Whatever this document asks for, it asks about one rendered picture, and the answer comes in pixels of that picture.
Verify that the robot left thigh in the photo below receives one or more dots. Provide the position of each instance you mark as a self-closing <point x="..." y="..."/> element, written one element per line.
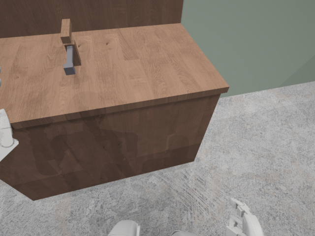
<point x="126" y="228"/>

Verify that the counter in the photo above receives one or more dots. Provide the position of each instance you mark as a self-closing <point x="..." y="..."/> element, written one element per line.
<point x="141" y="98"/>

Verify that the tap lever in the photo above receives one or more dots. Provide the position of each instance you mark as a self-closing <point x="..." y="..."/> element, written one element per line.
<point x="68" y="66"/>

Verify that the robot left hand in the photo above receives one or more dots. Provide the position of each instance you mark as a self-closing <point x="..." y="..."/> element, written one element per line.
<point x="7" y="143"/>

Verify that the robot right hand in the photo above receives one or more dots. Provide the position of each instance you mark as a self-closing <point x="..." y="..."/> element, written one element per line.
<point x="250" y="225"/>

